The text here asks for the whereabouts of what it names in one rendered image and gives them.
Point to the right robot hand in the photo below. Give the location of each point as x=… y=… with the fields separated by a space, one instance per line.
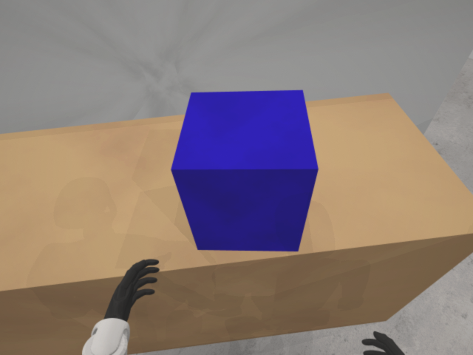
x=383 y=342

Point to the carton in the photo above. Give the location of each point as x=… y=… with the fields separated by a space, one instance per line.
x=245 y=168

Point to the robot left forearm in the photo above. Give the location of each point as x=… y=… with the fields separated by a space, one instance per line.
x=109 y=337

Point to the left robot hand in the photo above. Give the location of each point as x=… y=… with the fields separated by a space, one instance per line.
x=126 y=292

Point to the pedestal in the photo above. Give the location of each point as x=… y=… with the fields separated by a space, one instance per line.
x=80 y=205

